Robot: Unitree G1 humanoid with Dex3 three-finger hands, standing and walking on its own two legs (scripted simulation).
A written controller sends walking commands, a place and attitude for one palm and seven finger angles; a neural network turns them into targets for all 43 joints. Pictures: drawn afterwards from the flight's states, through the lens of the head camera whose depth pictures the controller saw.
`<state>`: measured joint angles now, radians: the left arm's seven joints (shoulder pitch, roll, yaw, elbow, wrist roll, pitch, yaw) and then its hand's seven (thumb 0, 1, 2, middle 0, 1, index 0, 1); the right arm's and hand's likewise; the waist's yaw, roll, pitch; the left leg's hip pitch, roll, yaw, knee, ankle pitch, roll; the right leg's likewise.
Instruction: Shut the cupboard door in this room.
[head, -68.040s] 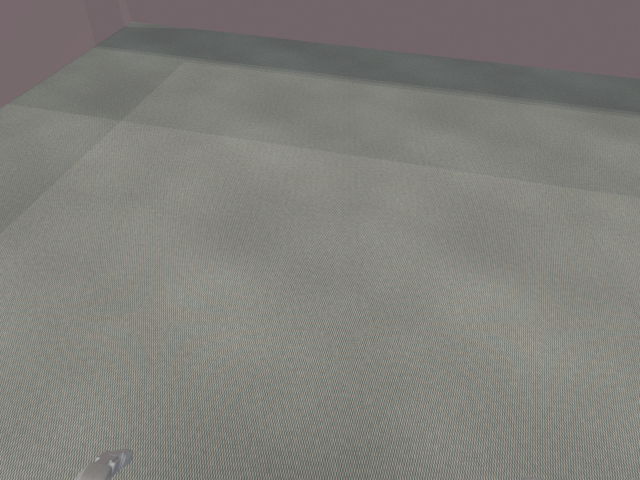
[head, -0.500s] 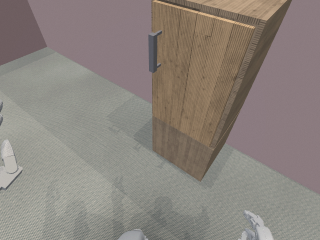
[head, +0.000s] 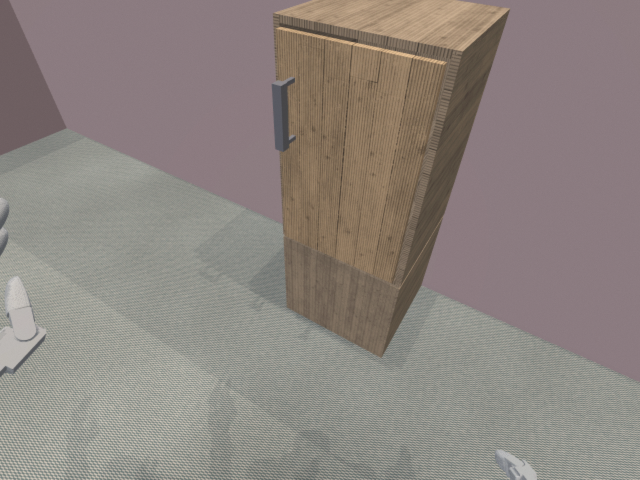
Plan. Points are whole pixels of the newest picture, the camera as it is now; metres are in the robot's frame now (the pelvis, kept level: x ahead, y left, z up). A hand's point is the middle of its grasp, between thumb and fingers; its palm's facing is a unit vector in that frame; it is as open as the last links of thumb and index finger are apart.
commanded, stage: stop stepping back and stand still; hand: left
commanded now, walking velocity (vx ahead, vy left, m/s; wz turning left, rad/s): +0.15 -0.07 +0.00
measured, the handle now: (286, 114) +0.86 +0.13 +0.08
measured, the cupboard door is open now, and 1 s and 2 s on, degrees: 0 0 0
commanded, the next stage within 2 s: let the arm hang, fingers relaxed in 0.76 s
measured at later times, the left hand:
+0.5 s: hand (42, 347) +0.19 +0.27 +0.17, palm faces +0.47 -0.78 -0.42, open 7.4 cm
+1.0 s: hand (116, 424) +0.19 +0.26 -0.01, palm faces +0.12 -0.89 -0.44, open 7.4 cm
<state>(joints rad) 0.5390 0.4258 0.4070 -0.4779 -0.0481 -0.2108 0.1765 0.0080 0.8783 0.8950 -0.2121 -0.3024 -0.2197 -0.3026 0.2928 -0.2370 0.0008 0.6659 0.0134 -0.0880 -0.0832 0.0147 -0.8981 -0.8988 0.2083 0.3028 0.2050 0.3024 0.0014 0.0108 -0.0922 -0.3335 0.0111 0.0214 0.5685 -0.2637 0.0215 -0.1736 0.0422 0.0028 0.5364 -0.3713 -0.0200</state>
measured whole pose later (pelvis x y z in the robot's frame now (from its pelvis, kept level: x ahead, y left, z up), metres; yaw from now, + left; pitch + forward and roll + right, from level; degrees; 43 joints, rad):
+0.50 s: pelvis -0.01 +0.00 +0.00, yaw -1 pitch +0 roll -1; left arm 0.55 0.39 0.40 -0.41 -0.05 -0.19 0.18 0.01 0.88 0.90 -0.21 -0.30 -0.22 -0.30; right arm 0.27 -0.21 0.01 0.69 0.01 -0.07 -0.08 0.02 -0.90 -0.90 0.21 0.30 0.20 0.30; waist 0.01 0.02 -0.05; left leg -0.32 0.02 0.03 0.55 -0.23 0.01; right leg -0.15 0.04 0.00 0.49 -0.34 -0.02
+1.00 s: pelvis -0.02 +0.02 +0.00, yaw -1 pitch +1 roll -1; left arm 0.29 0.34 0.13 0.23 0.00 0.01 0.03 0.00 0.90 0.90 -0.19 -0.30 -0.20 -0.30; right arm 0.13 -0.31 0.00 0.74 0.00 -0.05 0.00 0.01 -0.90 -0.90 0.21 0.30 0.20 0.30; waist 0.01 0.08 -0.02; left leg -0.38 -0.01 0.05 0.58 -0.22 0.05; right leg -0.24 0.00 0.00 0.58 -0.36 0.01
